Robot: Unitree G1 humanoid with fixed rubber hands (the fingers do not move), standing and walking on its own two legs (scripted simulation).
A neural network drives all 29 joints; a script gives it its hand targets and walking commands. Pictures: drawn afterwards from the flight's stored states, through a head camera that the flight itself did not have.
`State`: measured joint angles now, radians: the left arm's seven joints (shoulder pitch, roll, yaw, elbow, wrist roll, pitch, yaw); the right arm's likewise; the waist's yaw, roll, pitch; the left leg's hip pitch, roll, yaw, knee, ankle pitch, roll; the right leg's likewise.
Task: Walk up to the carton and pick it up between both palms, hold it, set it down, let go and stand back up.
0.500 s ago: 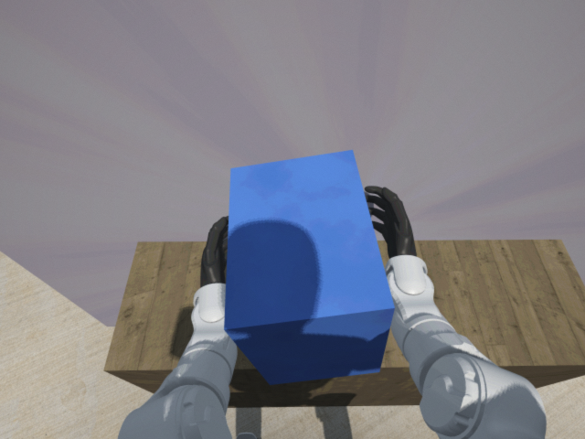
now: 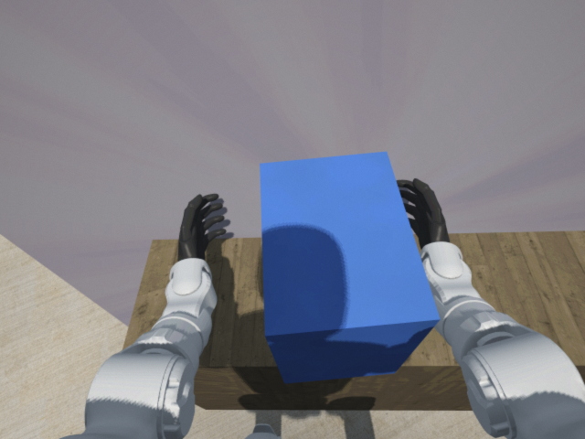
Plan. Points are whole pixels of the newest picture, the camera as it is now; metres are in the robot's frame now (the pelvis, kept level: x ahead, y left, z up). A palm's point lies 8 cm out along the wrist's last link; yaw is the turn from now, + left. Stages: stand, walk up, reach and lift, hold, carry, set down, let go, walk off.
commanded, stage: set down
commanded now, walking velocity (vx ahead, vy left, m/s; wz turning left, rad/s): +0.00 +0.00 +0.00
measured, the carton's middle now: (332, 275) +0.37 +0.01 -0.03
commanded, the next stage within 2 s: none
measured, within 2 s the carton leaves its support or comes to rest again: neither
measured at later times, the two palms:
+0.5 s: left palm (166, 209) +0.38 +0.22 +0.11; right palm (459, 194) +0.42 -0.14 +0.10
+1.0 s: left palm (153, 199) +0.37 +0.22 +0.14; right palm (475, 165) +0.42 -0.14 +0.16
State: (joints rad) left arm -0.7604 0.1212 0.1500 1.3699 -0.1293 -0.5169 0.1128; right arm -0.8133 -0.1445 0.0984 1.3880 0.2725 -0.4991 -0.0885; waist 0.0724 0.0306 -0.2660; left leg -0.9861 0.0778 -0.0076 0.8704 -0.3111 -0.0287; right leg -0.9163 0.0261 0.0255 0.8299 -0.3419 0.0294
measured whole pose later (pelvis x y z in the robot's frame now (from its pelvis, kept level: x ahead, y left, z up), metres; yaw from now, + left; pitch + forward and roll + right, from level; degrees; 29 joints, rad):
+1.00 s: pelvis +0.01 -0.01 +0.06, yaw +2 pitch +6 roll -1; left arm -0.55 0.19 0.07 0.69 -0.14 0.09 0.06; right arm -0.63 -0.22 0.09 0.83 0.33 -0.04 -0.08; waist 0.06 -0.02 -0.09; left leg -0.33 0.07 0.01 0.36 -0.12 -0.04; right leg -0.26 0.01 0.02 0.31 -0.15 0.01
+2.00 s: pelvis +0.03 +0.00 +0.06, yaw +2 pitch -2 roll -1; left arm 0.20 0.14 -0.04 0.51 -0.10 -0.39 0.07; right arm 0.12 -0.09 0.07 0.67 0.16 -0.49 -0.02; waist 0.05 -0.01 0.01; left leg -0.19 0.05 0.01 0.43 -0.21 -0.03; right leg -0.12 -0.01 0.02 0.38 -0.24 0.02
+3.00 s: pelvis +0.06 +0.00 +0.06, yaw +0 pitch -4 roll +0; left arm 0.29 0.15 0.03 0.51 0.00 -0.12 0.00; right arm 0.24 -0.12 0.03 0.70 0.06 -0.39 -0.01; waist 0.04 -0.02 0.06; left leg -0.05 0.05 0.05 0.34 -0.21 -0.03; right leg 0.01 -0.01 0.05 0.30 -0.23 0.02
